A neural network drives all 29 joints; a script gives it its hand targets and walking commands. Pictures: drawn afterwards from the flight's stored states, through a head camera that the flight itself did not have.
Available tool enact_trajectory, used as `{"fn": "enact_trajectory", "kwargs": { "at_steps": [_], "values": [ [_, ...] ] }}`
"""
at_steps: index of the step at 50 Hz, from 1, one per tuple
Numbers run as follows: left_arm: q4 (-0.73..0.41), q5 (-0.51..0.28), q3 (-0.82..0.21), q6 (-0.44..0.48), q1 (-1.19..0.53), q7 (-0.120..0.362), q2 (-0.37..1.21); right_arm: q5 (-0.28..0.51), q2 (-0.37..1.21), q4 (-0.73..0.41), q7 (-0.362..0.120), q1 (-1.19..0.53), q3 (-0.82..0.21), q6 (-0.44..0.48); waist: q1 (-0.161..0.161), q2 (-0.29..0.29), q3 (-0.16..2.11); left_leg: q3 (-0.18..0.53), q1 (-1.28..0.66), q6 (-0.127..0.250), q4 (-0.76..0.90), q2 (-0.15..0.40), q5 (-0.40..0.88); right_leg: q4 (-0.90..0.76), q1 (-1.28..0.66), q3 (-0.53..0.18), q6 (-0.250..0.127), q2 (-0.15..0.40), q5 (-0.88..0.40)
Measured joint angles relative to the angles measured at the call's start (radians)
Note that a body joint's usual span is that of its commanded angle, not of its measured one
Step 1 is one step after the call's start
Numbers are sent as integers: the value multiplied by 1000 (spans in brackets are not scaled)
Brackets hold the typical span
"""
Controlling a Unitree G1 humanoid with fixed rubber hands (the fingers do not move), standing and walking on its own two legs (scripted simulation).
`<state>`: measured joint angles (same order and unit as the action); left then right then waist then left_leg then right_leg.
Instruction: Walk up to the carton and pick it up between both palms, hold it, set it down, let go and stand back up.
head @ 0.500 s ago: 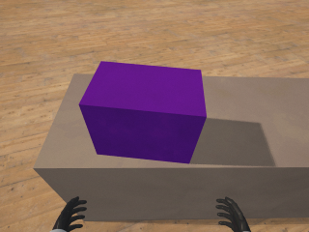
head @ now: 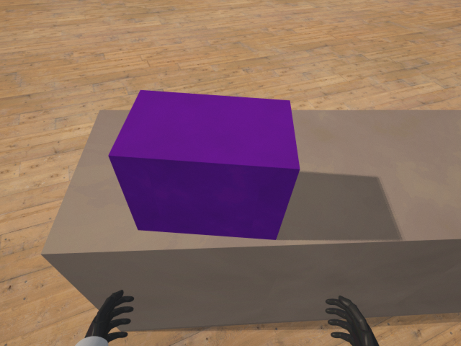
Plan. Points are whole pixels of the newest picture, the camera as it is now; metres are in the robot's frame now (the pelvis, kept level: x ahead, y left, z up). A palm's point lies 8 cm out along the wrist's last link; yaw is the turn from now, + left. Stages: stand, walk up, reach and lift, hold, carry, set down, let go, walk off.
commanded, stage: let go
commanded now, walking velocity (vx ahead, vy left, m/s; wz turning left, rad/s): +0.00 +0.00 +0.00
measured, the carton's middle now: (210, 167) +0.47 +0.05 +0.02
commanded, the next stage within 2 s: stand in 0.08 s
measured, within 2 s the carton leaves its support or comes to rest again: neither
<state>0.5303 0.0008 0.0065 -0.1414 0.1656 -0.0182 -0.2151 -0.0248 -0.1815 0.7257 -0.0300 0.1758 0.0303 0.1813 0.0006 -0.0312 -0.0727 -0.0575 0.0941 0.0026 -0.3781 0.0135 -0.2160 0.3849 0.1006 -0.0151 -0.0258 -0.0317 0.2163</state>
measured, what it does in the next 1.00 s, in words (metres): shifts its weight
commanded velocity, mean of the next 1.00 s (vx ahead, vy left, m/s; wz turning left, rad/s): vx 0.00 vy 0.00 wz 0.00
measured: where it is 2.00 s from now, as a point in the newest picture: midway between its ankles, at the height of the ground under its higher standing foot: outside the picture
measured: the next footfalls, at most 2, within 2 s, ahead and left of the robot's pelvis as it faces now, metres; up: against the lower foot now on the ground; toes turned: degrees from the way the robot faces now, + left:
none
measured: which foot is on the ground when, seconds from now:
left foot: down 0.00-1.00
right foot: down 0.00-1.00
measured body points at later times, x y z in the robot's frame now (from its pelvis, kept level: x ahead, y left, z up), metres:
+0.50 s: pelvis -0.01 +0.02 +0.00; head -0.03 +0.01 +0.45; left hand +0.05 +0.29 -0.12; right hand +0.07 -0.25 -0.13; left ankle +0.00 +0.12 -0.74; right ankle +0.00 -0.10 -0.74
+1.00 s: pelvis -0.05 +0.02 -0.01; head -0.06 +0.02 +0.44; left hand -0.05 +0.29 -0.14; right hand +0.01 -0.24 -0.14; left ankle +0.00 +0.12 -0.74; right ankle +0.00 -0.10 -0.74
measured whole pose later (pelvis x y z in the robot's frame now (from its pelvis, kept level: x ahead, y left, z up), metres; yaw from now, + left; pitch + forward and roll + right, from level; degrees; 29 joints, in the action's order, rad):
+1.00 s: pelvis -0.05 +0.02 -0.01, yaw +3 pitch -3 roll +0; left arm 0.85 0.01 -0.01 0.03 0.42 -0.01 -0.27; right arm -0.01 -0.26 0.88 0.00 0.35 0.00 0.01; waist 0.01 0.01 -0.01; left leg -0.01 0.24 0.03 -0.45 -0.04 -0.17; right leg 0.46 0.23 0.00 0.01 0.01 0.19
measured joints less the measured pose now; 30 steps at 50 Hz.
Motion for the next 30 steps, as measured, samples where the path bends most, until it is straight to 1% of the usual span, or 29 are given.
{"fn": "enact_trajectory", "kwargs": {
  "at_steps": [5,6,9,13,21,30],
  "values": [
    [0,-1,-5,12,7,-6,3,4,2,0,-4,1,2,-1,5,-4,0,-3,13,0,-13,2,-4,6,11,-1,1,-1,0],
    [15,8,-7,35,11,-3,3,7,-2,1,2,6,-3,-11,4,-3,15,-1,29,1,-22,2,-7,11,24,1,2,-1,1],
    [79,24,-8,108,39,11,-2,15,-26,23,20,27,-14,-79,3,9,61,7,55,8,-45,-3,-20,28,44,9,7,5,13],
    [132,26,4,154,97,20,-20,13,-54,57,28,69,-11,-128,5,25,97,15,61,13,-58,-11,-30,41,46,15,14,13,27],
    [201,15,12,171,166,15,-55,13,-83,95,24,119,-9,-147,5,41,74,25,63,22,-45,-25,-7,29,45,22,23,26,8],
    [244,9,-10,170,195,9,-58,17,-82,117,25,139,-27,-152,6,39,59,31,78,31,-40,-38,24,31,60,24,32,39,-16]
  ]
}}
